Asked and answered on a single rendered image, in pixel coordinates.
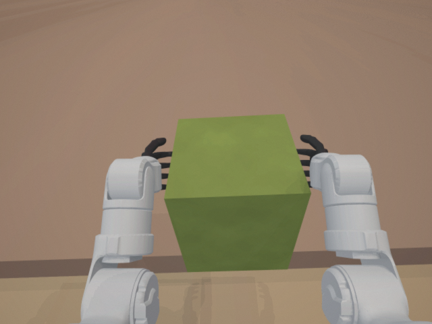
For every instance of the robot right upper arm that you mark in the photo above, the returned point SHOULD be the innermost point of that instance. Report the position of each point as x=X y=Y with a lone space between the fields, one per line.
x=363 y=294

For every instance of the left robot forearm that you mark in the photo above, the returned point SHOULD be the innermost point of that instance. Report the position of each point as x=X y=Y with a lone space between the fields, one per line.
x=126 y=223

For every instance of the robot right hand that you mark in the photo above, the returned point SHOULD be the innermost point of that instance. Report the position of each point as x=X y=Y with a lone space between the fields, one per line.
x=319 y=148

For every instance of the carton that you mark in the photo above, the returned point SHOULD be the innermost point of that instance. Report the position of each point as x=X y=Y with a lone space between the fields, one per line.
x=236 y=193

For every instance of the right robot forearm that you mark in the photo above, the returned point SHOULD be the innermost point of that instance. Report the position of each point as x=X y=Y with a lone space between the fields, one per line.
x=348 y=192

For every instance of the robot left hand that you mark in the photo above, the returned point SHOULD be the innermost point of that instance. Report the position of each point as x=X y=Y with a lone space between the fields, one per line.
x=149 y=152

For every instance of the robot left upper arm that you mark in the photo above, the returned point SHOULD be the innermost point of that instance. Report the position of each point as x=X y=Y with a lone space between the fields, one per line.
x=121 y=296

